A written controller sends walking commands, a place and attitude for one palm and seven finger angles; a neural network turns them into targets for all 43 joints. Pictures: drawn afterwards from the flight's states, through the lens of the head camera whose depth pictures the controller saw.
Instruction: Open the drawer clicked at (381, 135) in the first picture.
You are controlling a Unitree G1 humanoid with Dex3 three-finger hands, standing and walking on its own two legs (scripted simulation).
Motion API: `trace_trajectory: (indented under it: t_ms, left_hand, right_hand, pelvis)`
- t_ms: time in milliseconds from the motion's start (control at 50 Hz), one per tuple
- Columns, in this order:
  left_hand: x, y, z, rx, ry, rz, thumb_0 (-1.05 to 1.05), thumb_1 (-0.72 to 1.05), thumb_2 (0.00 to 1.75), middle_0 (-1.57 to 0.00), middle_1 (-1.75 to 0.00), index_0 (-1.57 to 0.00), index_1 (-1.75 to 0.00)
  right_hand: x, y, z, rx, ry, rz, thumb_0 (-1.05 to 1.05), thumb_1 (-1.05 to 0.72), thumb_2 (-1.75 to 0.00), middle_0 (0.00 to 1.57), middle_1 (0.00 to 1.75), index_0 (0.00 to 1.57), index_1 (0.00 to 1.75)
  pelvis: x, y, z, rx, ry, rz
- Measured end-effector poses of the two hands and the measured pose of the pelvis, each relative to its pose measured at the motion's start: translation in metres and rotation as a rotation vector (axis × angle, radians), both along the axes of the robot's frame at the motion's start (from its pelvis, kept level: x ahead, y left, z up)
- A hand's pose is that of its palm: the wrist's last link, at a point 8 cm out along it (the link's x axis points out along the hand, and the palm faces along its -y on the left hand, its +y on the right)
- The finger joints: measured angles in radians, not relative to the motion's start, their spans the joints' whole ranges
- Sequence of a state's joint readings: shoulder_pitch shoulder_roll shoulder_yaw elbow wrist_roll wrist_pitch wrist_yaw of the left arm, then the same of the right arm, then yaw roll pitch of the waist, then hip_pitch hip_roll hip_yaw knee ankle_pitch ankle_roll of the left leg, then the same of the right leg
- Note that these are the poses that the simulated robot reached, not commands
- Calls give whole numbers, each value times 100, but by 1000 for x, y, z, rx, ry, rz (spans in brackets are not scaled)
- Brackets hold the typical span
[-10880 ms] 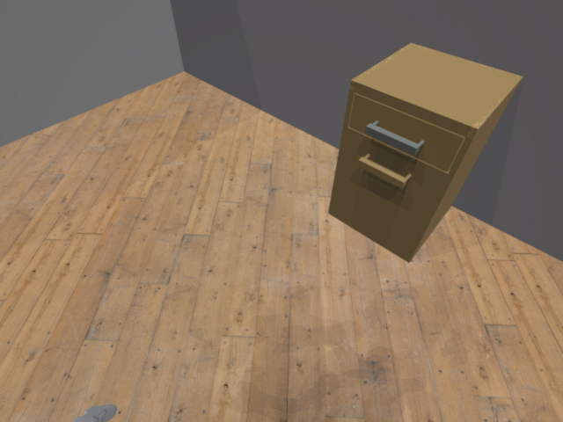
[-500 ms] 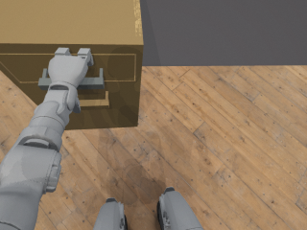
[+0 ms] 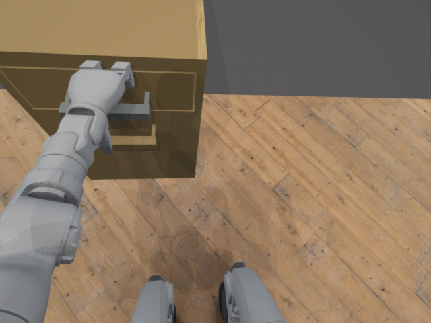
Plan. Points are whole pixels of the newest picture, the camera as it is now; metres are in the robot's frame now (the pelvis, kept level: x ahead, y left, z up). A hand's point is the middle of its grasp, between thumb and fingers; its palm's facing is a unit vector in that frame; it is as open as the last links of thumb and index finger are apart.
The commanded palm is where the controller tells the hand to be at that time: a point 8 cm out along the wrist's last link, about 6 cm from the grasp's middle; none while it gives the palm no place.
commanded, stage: move the hooked fingers above the handle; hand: left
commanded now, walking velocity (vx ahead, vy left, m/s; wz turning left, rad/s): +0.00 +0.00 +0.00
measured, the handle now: (107, 103) +0.59 +0.18 -0.08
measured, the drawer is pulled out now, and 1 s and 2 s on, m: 0.00 0.00 0.00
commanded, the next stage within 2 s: none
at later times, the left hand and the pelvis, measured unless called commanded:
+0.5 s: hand (104, 104) +0.53 +0.17 +0.00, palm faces -0.19 -0.04 -0.98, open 13.8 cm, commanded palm +0.53 +0.17 +0.03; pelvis +0.00 +0.00 +0.01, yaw -1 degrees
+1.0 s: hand (95, 107) +0.52 +0.18 +0.00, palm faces -0.18 -0.02 -0.98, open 13.8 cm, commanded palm +0.53 +0.16 +0.03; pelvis +0.01 +0.00 +0.01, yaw +0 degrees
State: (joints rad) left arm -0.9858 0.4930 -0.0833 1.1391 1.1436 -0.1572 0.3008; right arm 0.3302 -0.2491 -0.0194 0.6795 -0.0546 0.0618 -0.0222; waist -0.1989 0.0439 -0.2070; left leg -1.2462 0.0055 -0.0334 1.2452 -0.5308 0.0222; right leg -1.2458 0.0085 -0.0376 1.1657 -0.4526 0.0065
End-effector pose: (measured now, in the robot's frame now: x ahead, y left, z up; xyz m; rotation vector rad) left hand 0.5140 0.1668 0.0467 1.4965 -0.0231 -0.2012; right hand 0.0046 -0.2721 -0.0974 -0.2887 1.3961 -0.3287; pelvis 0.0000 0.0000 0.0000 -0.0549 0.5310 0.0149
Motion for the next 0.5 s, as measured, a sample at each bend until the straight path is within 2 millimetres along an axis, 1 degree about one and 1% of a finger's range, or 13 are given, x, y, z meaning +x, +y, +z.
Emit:
trace_trajectory:
  t_ms: [40,80,140,180,220,260,300,340,360,400,460,500]
  left_hand:
    - [7,-4,-7,-14,-47,10,0,-49,30,-32,-120,-32,-120]
    - [13,-2,-15,-4,-89,42,0,-49,30,-32,-120,-32,-120]
    - [13,-3,-21,10,-172,57,0,-49,30,-36,-125,-33,-122]
    - [12,-1,-24,50,-177,87,0,-49,30,-36,-126,-33,-123]
    - [12,10,-28,100,-139,154,0,-49,30,-36,-125,-33,-123]
    - [11,25,-29,131,-84,228,1,-49,30,-35,-124,-33,-123]
    - [9,39,-25,142,-22,281,0,-49,30,-34,-123,-33,-122]
    - [8,46,-18,141,33,288,0,-49,30,-34,-122,-33,-122]
    - [8,46,-14,134,54,271,0,-49,30,-33,-122,-33,-122]
    - [8,39,-4,111,81,208,0,-49,30,-33,-122,-33,-121]
    - [9,18,6,63,87,83,0,-49,30,-33,-121,-32,-121]
    - [10,4,7,22,72,17,0,-49,30,-32,-121,-32,-120]
  right_hand:
    - [1,-4,-2,-19,-7,-2,0,-90,-90,21,30,20,30]
    - [0,-6,-6,-25,-6,-8,0,-90,-90,21,30,20,30]
    - [-4,-4,-16,-2,18,-11,0,-90,-90,20,30,20,30]
    - [-6,1,-23,29,33,-15,0,-90,-90,20,30,20,29]
    - [-7,8,-27,59,39,-27,0,-90,-90,20,30,20,29]
    - [-9,14,-27,84,38,-40,0,-90,-90,20,30,20,29]
    - [-10,20,-25,100,35,-50,0,-90,-90,21,30,20,30]
    - [-12,25,-21,107,35,-52,0,-90,-90,21,30,20,30]
    - [-13,26,-18,106,37,-51,0,-90,-90,21,30,20,30]
    - [-14,27,-12,98,45,-45,0,-90,-90,21,30,20,30]
    - [-15,23,-4,71,53,-40,0,-90,-90,21,30,21,30]
    - [-15,19,0,48,52,-43,0,-90,-90,21,30,21,30]
  pelvis:
    - [-1,1,-6,-3,18,-4]
    - [-3,1,-12,-4,35,-11]
    - [-6,3,-17,-2,46,-22]
    - [-9,4,-18,2,45,-28]
    - [-11,4,-16,6,38,-32]
    - [-12,4,-12,10,33,-36]
    - [-11,3,-7,13,27,-36]
    - [-10,3,-1,12,20,-31]
    - [-8,3,1,11,16,-27]
    - [-4,2,5,7,7,-19]
    - [2,3,8,0,-3,-9]
    - [5,4,6,-3,-3,-8]
